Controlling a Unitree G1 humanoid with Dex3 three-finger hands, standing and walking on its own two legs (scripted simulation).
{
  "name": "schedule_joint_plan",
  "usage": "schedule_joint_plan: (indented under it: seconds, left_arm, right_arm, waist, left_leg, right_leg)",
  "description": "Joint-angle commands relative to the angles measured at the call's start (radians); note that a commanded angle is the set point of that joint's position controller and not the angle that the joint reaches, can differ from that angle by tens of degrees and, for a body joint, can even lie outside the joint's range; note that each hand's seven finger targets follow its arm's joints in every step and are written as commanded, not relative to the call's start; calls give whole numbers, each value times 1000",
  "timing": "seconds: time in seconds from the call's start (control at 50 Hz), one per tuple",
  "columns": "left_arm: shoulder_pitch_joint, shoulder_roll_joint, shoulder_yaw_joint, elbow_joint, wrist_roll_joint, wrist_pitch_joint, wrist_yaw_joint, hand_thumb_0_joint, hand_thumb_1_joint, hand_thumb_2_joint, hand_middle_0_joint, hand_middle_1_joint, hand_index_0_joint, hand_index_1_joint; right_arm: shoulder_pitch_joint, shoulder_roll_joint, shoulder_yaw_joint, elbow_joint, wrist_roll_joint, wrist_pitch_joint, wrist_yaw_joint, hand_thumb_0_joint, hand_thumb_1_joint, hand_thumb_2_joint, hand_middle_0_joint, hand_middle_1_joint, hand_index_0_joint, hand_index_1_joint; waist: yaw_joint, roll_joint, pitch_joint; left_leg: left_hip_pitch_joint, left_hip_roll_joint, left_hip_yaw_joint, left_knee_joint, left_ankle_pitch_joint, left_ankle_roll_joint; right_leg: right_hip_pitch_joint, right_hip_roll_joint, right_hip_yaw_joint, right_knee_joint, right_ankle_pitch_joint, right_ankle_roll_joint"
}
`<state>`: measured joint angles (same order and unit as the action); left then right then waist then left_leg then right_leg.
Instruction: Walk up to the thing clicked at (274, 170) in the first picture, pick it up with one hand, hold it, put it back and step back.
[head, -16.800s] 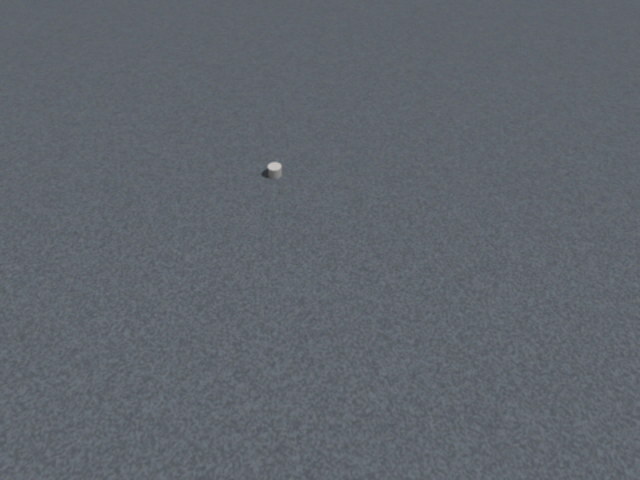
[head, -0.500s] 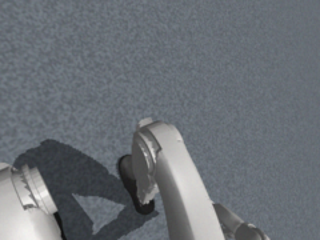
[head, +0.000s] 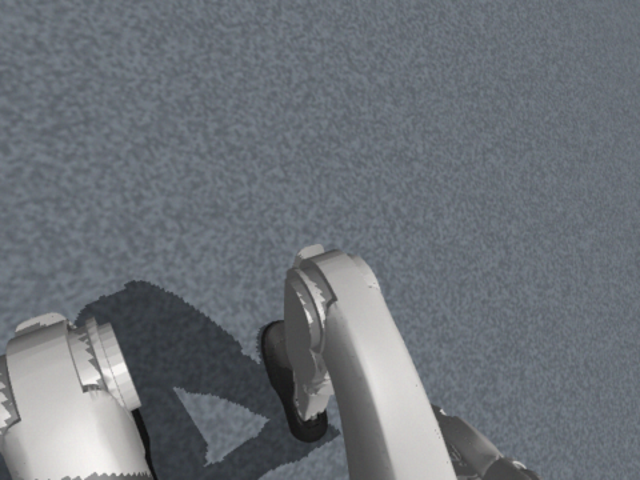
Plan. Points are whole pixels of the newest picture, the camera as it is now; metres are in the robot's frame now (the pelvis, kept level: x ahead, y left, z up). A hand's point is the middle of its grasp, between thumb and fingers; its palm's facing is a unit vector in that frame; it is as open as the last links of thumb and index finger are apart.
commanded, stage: settle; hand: left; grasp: from above
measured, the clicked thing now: out of the picture +0.47 +0.36 -0.24
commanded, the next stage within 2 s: lift in 0.52 s
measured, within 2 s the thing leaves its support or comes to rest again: neither
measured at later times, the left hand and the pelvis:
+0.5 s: hand out of the picture +0.44 +0.36 -0.13, palm faces -0.42 -0.11 -0.90, open 9.2 cm; pelvis -0.01 -0.01 +0.02, yaw +5 degrees
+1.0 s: hand out of the picture +0.40 +0.37 -0.04, palm faces -0.44 -0.13 -0.89, open 9.2 cm; pelvis -0.01 -0.01 +0.07, yaw +8 degrees
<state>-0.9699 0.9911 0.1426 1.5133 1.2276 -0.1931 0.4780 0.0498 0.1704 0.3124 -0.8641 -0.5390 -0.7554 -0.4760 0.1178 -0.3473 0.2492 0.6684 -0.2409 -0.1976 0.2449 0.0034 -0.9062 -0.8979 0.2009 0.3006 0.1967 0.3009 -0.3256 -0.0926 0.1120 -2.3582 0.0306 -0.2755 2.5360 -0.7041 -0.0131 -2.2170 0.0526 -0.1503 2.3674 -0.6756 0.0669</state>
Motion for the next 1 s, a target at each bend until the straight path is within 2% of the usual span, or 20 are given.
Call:
schedule_joint_plan:
  seconds: [0.0,0.12,0.16,0.22,0.26,0.38,0.42,0.56,0.58,0.6,0.62,0.64,0.66,0.7,0.74,0.78,0.84,0.86,0.92,0.98]
  left_arm:
    - [-254,178,-11,-237,-37,14,-5,0,800,596,-1083,-634,-1126,-591]
    - [-285,119,-47,-233,-44,29,-73,0,791,582,-1096,-602,-1133,-567]
    - [-291,134,-34,-238,-41,25,-90,0,787,583,-1099,-590,-1132,-559]
    - [-299,142,-28,-270,-41,13,-115,0,779,601,-1110,-585,-1136,-561]
    - [-294,118,-33,-285,-39,10,-127,0,800,584,-1110,-598,-1143,-566]
    - [-317,136,-23,-312,-35,5,-160,0,750,598,-1084,-600,-1112,-573]
    - [-308,165,3,-329,-35,4,-165,0,779,590,-1098,-600,-1129,-571]
    - [-312,146,-4,-374,-38,2,-197,0,782,639,-1099,-617,-1123,-593]
    - [-307,128,-12,-371,-41,5,-202,0,787,578,-1134,-639,-1170,-602]
    - [-306,124,-12,-382,-42,7,-207,0,707,597,-1054,-559,-1090,-522]
    - [-306,135,1,-395,-44,9,-209,0,732,549,-1092,-611,-1126,-577]
    - [-284,105,-18,-390,-50,16,-219,0,652,570,-1012,-531,-1046,-500]
    - [-305,126,-5,-438,-56,17,-226,0,692,522,-1054,-607,-1092,-568]
    - [-277,130,12,-446,-66,30,-240,0,710,547,-1020,-638,-1067,-590]
    - [-267,100,2,-473,-86,43,-260,0,729,586,-1048,-628,-1086,-589]
    - [-255,100,0,-510,-94,49,-283,0,709,602,-1033,-654,-1071,-613]
    - [-205,51,-19,-566,-108,55,-310,0,706,608,-1046,-618,-1077,-587]
    - [-203,56,-19,-604,-111,55,-318,0,704,615,-1042,-626,-1073,-593]
    - [-169,18,-34,-652,-136,56,-346,0,688,619,-1025,-635,-1057,-602]
    - [-126,2,-39,-703,-159,59,-361,0,667,628,-997,-664,-1033,-626]
  right_arm:
    - [184,-293,-134,-5,30,21,-7,0,-900,-899,200,300,199,300]
    - [210,-272,-166,8,74,55,-15,0,-901,-899,200,300,199,300]
    - [215,-270,-173,2,81,64,-20,0,-902,-899,200,300,199,300]
    - [207,-254,-176,-13,91,82,-31,0,-903,-900,200,300,199,300]
    - [214,-248,-185,-8,95,90,-38,0,-903,-900,200,300,199,300]
    - [225,-227,-196,-16,103,123,-59,0,-905,-901,200,300,199,300]
    - [232,-225,-201,-16,105,132,-67,0,-904,-900,200,300,199,300]
    - [248,-220,-220,-9,115,163,-96,0,-904,-899,200,300,200,300]
    - [249,-211,-222,-10,117,165,-97,0,-940,-914,198,300,199,300]
    - [250,-215,-227,-12,119,169,-100,0,-888,-892,201,300,200,300]
    - [257,-218,-230,-13,122,173,-103,0,-939,-913,199,300,199,300]
    - [259,-217,-235,-12,126,176,-105,0,-888,-892,201,300,200,300]
    - [256,-210,-237,-13,132,180,-106,0,-937,-912,199,300,199,300]
    - [262,-218,-254,-13,140,187,-110,0,-918,-905,200,300,200,300]
    - [271,-210,-264,-18,146,195,-112,0,-915,-905,200,300,200,300]
    - [269,-196,-272,-25,155,205,-117,0,-917,-906,199,300,199,300]
    - [267,-186,-291,-30,166,213,-126,0,-916,-905,199,300,199,300]
    - [265,-182,-298,-34,171,215,-129,0,-914,-904,200,300,200,300]
    - [265,-176,-308,-44,181,223,-138,0,-915,-905,200,300,200,300]
    - [258,-163,-314,-60,193,226,-150,0,-912,-904,200,300,200,300]
  waist:
    - [-2,589,-749]
    - [4,476,-693]
    - [14,445,-680]
    - [34,442,-738]
    - [38,452,-743]
    - [41,402,-774]
    - [59,404,-788]
    - [68,402,-828]
    - [68,418,-828]
    - [73,422,-830]
    - [77,428,-837]
    - [79,424,-841]
    - [95,456,-890]
    - [114,472,-906]
    - [110,453,-908]
    - [123,442,-922]
    - [137,417,-905]
    - [149,432,-939]
    - [145,382,-921]
    - [159,360,-926]
  left_leg:
    - [593,20,126,-303,265,4]
    - [502,8,146,-313,182,24]
    - [482,1,147,-323,154,27]
    - [492,-4,159,-332,145,30]
    - [519,-9,166,-343,162,26]
    - [486,-14,192,-329,172,36]
    - [491,-16,202,-339,181,36]
    - [528,-20,208,-364,187,35]
    - [543,-20,208,-380,188,34]
    - [557,-20,206,-388,186,34]
    - [562,-22,206,-397,189,33]
    - [597,-21,199,-412,199,29]
    - [620,-21,202,-427,208,30]
    - [658,-24,198,-453,231,25]
    - [665,-24,208,-461,242,31]
    - [663,-23,216,-481,220,37]
    - [670,-25,221,-519,184,40]
    - [700,-23,224,-533,189,40]
    - [701,-23,218,-564,177,44]
    - [726,-22,215,-614,157,49]
  right_leg:
    - [300,33,-109,-190,285,-96]
    - [263,27,-77,-228,230,-91]
    - [257,21,-74,-237,199,-96]
    - [286,22,-61,-242,183,-95]
    - [281,13,-57,-244,195,-97]
    - [327,15,-21,-281,181,-99]
    - [348,12,-17,-289,184,-98]
    - [350,5,-13,-308,189,-101]
    - [348,2,-14,-305,196,-99]
    - [339,1,-17,-311,194,-102]
    - [337,-1,-21,-312,197,-102]
    - [328,-4,-24,-309,206,-105]
    - [341,-4,-20,-305,220,-102]
    - [333,-10,-19,-305,235,-107]
    - [353,-12,-12,-331,244,-105]
    - [374,-11,2,-354,230,-102]
    - [385,-15,16,-394,196,-105]
    - [402,-17,23,-402,203,-103]
    - [419,-19,28,-433,193,-103]
    - [462,-18,35,-477,185,-96]
